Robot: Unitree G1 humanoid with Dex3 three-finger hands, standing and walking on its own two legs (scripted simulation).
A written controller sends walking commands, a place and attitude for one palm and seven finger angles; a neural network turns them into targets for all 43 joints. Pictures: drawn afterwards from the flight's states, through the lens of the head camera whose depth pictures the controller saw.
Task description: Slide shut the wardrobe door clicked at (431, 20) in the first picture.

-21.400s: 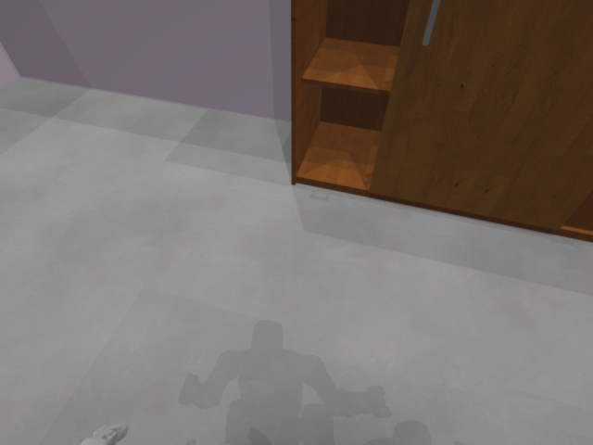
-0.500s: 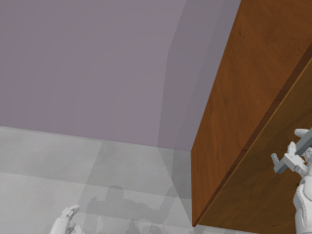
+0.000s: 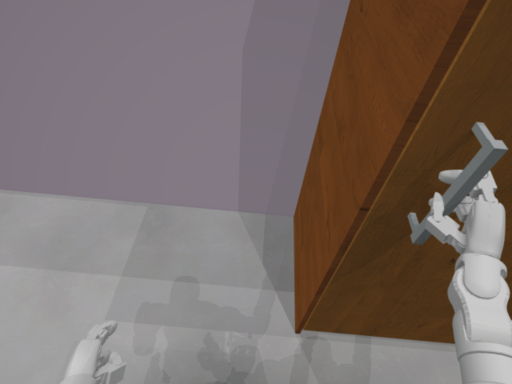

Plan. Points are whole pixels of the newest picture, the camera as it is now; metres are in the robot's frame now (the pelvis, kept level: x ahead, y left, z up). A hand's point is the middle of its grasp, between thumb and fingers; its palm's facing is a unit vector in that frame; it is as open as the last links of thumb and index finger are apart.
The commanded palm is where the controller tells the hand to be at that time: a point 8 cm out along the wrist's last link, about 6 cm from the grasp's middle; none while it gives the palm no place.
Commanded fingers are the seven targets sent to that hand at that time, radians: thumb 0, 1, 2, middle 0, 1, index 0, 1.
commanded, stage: stop walking and hold the door there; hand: right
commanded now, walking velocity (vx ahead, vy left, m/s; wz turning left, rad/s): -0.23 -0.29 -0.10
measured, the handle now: (445, 191) +0.39 -0.27 +0.12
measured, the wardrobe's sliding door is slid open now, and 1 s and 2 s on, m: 0.00 0.00 0.00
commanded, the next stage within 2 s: loosen the grip on the handle in 1.60 s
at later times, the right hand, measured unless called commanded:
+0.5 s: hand (439, 221) +0.34 -0.25 +0.12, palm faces +0.09 +0.99 -0.13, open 5.8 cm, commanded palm +0.31 -0.28 +0.12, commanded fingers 0.00 -0.90 -0.90 0.45 1.40 0.45 1.40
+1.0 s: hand (443, 220) +0.33 -0.25 +0.12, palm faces +0.02 +1.00 -0.10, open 5.8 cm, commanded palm +0.32 -0.25 +0.12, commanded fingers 0.00 -0.90 -0.90 0.45 1.40 0.45 1.40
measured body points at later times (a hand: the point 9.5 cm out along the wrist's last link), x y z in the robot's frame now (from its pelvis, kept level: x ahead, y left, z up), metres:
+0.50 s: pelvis -0.05 -0.11 -0.01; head -0.01 -0.12 +0.44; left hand +0.09 +0.14 -0.11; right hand +0.33 -0.30 +0.12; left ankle -0.12 +0.03 -0.72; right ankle +0.01 -0.19 -0.73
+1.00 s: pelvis -0.06 -0.12 +0.03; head -0.02 -0.16 +0.47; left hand +0.12 +0.08 -0.07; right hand +0.33 -0.30 +0.13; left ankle -0.07 +0.04 -0.65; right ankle +0.01 -0.19 -0.73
